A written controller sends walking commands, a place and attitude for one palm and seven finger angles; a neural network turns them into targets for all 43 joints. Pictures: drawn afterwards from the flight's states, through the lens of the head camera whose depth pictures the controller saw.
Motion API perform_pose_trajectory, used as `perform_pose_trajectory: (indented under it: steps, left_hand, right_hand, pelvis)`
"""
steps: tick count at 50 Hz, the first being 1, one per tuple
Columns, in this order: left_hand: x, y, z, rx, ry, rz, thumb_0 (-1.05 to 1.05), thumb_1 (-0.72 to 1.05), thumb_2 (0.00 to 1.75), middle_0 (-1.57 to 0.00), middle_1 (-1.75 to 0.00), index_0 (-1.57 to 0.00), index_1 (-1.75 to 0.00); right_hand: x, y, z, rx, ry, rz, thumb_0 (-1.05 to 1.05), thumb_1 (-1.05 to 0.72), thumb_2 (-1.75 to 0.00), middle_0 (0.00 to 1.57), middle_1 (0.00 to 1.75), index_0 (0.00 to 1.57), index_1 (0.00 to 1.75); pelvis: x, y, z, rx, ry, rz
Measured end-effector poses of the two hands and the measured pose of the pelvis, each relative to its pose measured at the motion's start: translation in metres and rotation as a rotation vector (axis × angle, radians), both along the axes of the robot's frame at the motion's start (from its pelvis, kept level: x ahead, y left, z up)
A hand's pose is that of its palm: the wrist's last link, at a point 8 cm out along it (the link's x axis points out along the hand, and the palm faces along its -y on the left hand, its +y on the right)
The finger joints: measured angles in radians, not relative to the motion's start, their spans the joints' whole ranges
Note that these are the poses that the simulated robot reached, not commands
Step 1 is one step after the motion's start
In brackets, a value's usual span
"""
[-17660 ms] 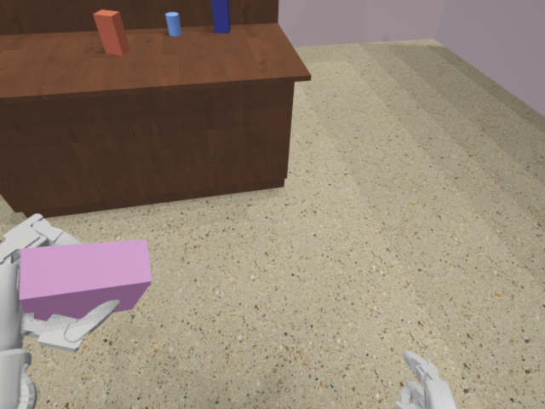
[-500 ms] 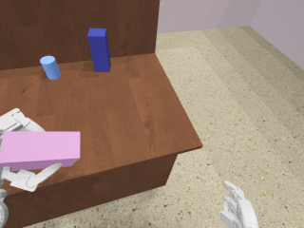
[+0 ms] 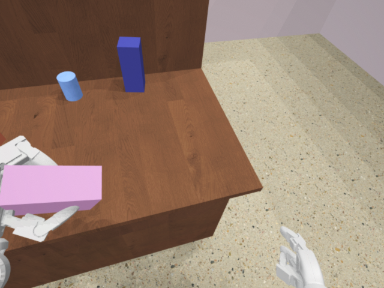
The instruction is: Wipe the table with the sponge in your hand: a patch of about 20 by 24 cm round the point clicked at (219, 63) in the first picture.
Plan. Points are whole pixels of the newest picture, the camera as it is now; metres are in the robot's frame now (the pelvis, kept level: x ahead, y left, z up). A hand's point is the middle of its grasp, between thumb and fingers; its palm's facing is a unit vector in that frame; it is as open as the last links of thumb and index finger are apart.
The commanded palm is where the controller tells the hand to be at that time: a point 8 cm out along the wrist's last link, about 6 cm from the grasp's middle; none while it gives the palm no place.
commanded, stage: shuffle to correct the standing spot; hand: left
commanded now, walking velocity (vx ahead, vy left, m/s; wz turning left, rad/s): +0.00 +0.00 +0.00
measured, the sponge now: (68, 191) +0.22 +0.22 +0.14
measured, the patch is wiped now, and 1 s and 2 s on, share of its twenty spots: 0.00 0.00 0.00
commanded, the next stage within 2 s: come to a stop and stand still in 1.80 s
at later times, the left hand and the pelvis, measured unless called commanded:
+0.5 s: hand (89, 176) +0.24 +0.19 +0.16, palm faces +0.26 -0.91 -0.33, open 9.2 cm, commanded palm +0.19 +0.23 +0.18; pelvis +0.01 -0.04 +0.00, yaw -4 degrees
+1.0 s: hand (108, 165) +0.26 +0.17 +0.16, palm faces +0.27 -0.90 -0.34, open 9.2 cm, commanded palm +0.21 +0.21 +0.18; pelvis +0.04 -0.06 +0.00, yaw -4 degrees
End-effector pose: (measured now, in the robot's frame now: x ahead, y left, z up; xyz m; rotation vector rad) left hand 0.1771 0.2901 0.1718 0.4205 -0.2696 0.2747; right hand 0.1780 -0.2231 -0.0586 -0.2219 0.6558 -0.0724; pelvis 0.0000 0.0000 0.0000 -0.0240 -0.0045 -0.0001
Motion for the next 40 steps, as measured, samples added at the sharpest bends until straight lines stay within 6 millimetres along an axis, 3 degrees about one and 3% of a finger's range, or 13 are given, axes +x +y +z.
perform_pose_trajectory:
  steps: [9,16,25,33,40]
  left_hand:
    - [-0.002,0.002,-0.006,-0.017,0.014,0.019,0.0,-0.42,1.03,-0.83,-1.36,-0.83,-1.36]
    - [0.011,-0.019,-0.007,-0.04,-0.02,0.008,0.0,-0.42,1.03,-0.83,-1.36,-0.83,-1.36]
    - [0.028,-0.056,0.002,-0.027,-0.015,-0.065,0.0,-0.42,1.03,-0.83,-1.36,-0.83,-1.36]
    - [0.04,-0.063,-0.008,-0.046,0.054,-0.038,0.0,-0.42,1.03,-0.83,-1.36,-0.83,-1.36]
    - [0.048,-0.072,-0.006,-0.051,0.051,-0.037,0.0,-0.42,1.03,-0.83,-1.36,-0.83,-1.37]
  right_hand:
    - [-0.007,-0.002,0.0,0.012,-0.001,-0.02,0.01,-0.9,-0.9,0.2,0.3,0.2,0.3]
    - [-0.013,-0.01,-0.004,0.03,-0.001,-0.04,0.01,-0.9,-0.9,0.2,0.3,0.2,0.3]
    - [-0.019,-0.043,-0.008,0.04,0.01,-0.11,0.01,-0.9,-0.9,0.2,0.3,0.2,0.3]
    - [-0.021,-0.077,-0.01,-0.003,0.041,-0.18,0.02,-0.9,-0.9,0.2,0.3,0.2,0.3]
    - [-0.007,-0.085,-0.007,-0.009,0.029,-0.186,0.02,-0.9,-0.9,0.19,0.3,0.2,0.3]
  pelvis:
    - [-0.003,-0.002,0.0,0.008,0.001,-0.029]
    - [-0.004,-0.016,-0.003,0.024,0.003,-0.052]
    - [0.007,-0.039,-0.004,0.008,0.014,-0.067]
    - [0.022,-0.051,-0.004,0.01,0.012,-0.068]
    - [0.031,-0.055,-0.003,0.013,0.002,-0.068]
